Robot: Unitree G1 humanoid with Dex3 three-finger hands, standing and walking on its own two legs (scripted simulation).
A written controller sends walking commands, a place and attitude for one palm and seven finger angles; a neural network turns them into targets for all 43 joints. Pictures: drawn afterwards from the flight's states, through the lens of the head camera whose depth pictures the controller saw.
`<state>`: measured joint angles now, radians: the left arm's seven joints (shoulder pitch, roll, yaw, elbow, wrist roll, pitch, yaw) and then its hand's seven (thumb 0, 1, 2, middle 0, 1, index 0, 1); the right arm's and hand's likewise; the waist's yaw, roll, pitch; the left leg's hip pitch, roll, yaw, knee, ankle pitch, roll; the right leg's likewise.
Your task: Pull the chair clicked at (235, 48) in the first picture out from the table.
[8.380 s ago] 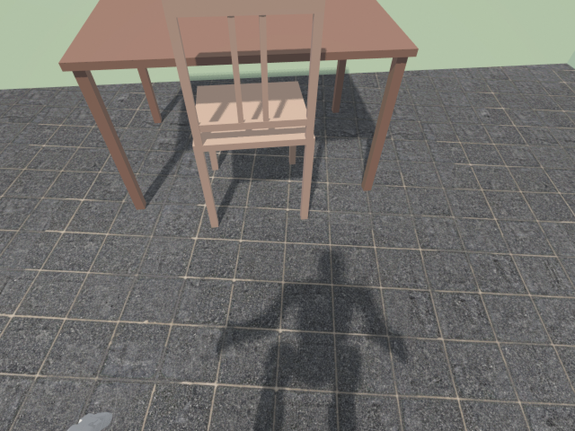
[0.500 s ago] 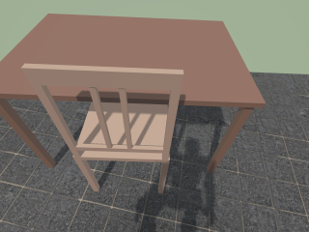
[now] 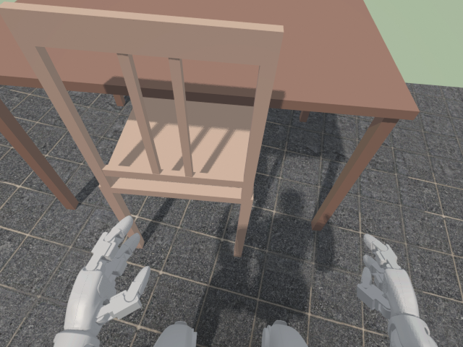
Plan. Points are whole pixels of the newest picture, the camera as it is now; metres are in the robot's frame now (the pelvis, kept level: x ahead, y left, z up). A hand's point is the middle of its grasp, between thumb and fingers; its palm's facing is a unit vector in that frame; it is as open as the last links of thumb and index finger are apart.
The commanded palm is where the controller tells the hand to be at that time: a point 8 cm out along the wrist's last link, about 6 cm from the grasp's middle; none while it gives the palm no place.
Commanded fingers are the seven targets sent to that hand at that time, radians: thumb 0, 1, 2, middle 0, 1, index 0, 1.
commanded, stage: raise the hand toward the chair's back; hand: left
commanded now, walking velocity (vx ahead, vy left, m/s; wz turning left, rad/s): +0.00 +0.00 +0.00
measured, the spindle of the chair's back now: (143, 124) +0.53 +0.24 +0.04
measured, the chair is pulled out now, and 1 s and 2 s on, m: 0.00 0.00 0.00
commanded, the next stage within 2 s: aim the fingers beside a spindle in 1.68 s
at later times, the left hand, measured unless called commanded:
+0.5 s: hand (110, 268) +0.22 +0.21 +0.04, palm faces +0.02 -1.00 -0.06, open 13.6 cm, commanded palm +0.19 +0.26 +0.04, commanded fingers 0.00 -0.20 0.43 -0.09 -0.13 -0.09 -0.13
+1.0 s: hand (92, 254) +0.24 +0.24 +0.04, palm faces +0.02 -1.00 -0.05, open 16.8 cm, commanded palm +0.22 +0.29 +0.05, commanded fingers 0.00 -0.50 0.30 -0.06 -0.08 -0.06 -0.08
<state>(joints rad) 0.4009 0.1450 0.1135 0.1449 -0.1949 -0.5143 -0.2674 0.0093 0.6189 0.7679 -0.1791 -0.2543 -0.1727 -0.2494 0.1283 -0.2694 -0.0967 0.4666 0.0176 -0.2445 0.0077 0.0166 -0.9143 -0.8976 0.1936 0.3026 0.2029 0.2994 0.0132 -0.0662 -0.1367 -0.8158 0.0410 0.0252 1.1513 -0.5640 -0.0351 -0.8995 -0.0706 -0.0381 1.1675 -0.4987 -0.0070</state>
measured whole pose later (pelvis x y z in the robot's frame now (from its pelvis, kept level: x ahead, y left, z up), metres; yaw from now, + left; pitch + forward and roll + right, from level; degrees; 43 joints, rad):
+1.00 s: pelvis +0.01 +0.03 +0.00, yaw +1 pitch +17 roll -3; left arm 0.32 0.25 0.22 0.02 -0.27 -0.36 -0.30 -0.01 -0.46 0.31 -0.07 -0.09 -0.06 -0.08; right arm 0.20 -0.22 0.02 0.49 0.02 -0.20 -0.04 0.02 -0.91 -0.90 0.20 0.30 0.21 0.30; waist 0.01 0.01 -0.14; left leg -0.88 0.04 -0.02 1.18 -0.58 0.00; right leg -0.91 -0.07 -0.08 1.11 -0.48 0.03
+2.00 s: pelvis +0.01 +0.01 +0.00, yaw +1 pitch +17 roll -1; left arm 0.18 0.25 0.24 0.17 -0.27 -0.41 -0.32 -0.01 -0.50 0.30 -0.07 -0.08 -0.06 -0.08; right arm 0.23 -0.26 0.00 0.55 0.02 -0.23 -0.05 0.02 -0.91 -0.90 0.20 0.30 0.21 0.30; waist -0.01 0.02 -0.14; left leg -0.89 0.04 -0.03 1.15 -0.56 -0.02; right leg -0.93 -0.07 -0.08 1.12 -0.48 0.00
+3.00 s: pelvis +0.00 +0.02 -0.02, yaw +0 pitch +22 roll -1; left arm -0.26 0.28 0.29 0.55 -0.20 -0.46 -0.27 -0.01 -0.50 0.30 -0.07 -0.08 -0.06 -0.08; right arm 0.24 -0.26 0.00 0.59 0.00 -0.14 -0.02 0.01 -0.91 -0.90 0.20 0.30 0.21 0.30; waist -0.06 0.01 -0.14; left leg -1.05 0.04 0.00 1.25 -0.58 -0.01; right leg -1.11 -0.06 -0.05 1.21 -0.49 0.01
